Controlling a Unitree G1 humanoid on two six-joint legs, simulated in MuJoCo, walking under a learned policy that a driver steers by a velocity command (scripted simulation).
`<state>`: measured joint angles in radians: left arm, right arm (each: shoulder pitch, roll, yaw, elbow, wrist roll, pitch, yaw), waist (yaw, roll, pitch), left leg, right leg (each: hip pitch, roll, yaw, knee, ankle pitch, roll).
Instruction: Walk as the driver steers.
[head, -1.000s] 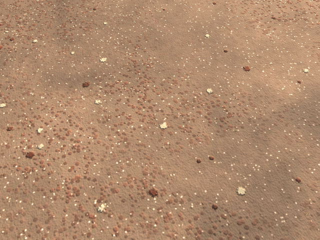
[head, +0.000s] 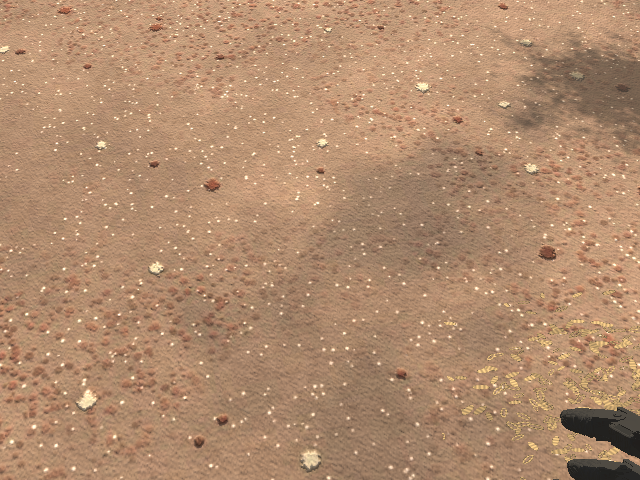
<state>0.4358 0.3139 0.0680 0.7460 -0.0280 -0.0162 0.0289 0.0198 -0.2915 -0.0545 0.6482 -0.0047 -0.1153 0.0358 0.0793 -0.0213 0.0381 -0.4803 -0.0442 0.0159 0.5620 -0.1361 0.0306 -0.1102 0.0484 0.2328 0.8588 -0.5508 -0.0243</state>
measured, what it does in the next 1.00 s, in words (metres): walks ahead: right foot, then left foot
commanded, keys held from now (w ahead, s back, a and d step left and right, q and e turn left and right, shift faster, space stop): w+e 0.12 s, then w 0.88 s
